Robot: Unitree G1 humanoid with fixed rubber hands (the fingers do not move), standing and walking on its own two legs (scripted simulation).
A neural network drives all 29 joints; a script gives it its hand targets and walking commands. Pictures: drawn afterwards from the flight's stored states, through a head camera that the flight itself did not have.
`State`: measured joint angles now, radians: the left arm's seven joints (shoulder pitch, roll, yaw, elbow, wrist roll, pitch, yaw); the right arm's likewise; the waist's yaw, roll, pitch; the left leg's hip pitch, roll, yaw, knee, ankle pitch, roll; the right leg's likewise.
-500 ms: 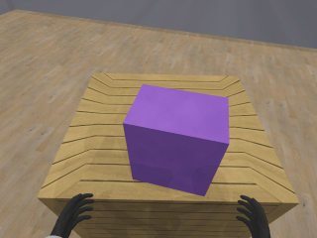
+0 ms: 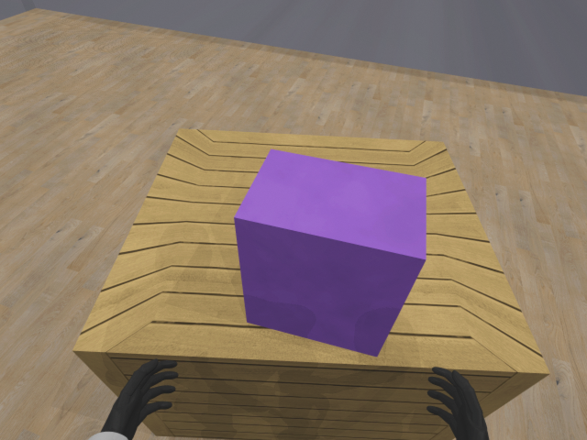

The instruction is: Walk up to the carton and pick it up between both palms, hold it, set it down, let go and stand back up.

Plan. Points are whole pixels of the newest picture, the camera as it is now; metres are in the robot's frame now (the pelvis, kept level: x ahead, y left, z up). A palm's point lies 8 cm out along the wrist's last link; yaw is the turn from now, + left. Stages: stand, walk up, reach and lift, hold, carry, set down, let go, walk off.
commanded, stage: set down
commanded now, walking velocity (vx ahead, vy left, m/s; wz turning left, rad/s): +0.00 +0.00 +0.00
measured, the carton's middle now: (326, 258) +0.41 -0.04 -0.01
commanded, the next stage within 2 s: let go in 1.16 s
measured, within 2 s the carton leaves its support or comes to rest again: neither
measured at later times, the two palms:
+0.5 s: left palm (152, 416) +0.16 +0.21 -0.07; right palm (482, 437) +0.15 -0.24 -0.06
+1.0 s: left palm (142, 418) +0.16 +0.22 -0.07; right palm out of the picture +0.15 -0.24 -0.08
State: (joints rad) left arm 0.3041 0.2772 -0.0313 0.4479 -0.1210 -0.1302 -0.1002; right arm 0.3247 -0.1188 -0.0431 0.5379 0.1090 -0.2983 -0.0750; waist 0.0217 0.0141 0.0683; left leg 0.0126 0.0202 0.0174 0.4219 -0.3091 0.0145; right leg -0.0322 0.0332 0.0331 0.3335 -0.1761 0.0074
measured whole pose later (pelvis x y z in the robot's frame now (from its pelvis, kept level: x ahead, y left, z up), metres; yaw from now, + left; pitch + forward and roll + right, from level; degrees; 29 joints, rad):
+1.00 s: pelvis +0.01 -0.02 +0.00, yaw +1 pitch -5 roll -1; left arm 0.22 0.22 0.03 0.51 -0.01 0.09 -0.06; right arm 0.25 -0.18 -0.01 0.70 0.05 -0.23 -0.04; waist 0.00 0.02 0.06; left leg -0.02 0.03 0.00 0.40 -0.30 -0.01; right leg -0.07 0.04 0.00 0.36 -0.20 -0.01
